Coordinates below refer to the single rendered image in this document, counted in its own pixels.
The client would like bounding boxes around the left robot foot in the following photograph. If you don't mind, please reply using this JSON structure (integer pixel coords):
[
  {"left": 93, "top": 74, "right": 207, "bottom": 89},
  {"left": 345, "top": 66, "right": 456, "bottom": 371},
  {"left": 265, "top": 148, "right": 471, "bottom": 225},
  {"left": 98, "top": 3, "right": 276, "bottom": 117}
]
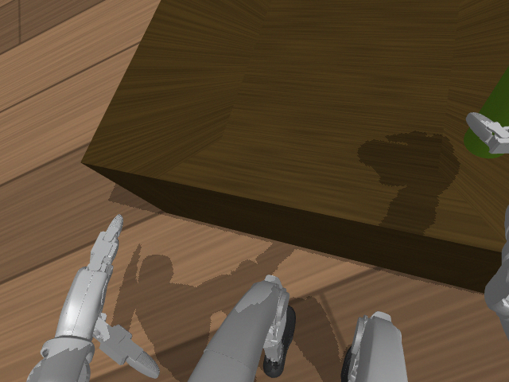
[{"left": 263, "top": 306, "right": 296, "bottom": 378}]

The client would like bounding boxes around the right robot hand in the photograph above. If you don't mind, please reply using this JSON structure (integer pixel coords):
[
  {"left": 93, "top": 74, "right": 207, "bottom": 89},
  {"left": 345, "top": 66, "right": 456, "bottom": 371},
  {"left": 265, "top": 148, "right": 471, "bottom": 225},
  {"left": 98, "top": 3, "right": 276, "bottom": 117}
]
[{"left": 466, "top": 112, "right": 509, "bottom": 154}]

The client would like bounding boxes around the left robot hand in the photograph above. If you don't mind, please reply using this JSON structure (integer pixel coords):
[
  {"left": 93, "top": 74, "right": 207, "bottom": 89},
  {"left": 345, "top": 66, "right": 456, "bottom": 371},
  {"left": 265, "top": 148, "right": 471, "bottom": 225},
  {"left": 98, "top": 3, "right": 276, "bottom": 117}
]
[{"left": 55, "top": 214, "right": 160, "bottom": 379}]

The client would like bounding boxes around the right robot arm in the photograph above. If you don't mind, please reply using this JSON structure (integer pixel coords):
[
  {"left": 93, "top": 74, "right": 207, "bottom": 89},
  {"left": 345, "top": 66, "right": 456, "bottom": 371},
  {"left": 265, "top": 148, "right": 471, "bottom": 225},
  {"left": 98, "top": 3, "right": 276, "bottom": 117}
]
[{"left": 484, "top": 205, "right": 509, "bottom": 340}]

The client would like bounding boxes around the left robot arm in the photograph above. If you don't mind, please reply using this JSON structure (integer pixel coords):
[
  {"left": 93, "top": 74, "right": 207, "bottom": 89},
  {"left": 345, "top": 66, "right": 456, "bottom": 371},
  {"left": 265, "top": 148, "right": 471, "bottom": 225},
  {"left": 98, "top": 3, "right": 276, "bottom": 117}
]
[{"left": 26, "top": 336, "right": 95, "bottom": 382}]

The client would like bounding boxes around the can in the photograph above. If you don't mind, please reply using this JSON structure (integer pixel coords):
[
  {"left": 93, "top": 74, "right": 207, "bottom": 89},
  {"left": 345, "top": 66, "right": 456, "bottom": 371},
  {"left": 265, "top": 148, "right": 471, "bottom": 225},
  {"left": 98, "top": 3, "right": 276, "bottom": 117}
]
[{"left": 464, "top": 66, "right": 509, "bottom": 158}]

